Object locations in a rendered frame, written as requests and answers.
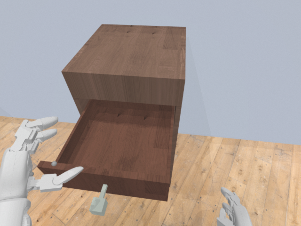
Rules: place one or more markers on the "robot right hand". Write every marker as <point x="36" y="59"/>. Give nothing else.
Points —
<point x="237" y="213"/>

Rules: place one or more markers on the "drawer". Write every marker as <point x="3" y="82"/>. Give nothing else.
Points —
<point x="125" y="145"/>

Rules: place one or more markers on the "handle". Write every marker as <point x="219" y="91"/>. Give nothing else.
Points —
<point x="99" y="205"/>

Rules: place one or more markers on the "robot left forearm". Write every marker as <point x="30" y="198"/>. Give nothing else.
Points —
<point x="13" y="212"/>

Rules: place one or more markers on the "cabinet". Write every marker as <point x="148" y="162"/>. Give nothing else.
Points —
<point x="131" y="63"/>

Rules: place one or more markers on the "robot left hand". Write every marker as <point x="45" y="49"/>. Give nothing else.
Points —
<point x="16" y="164"/>

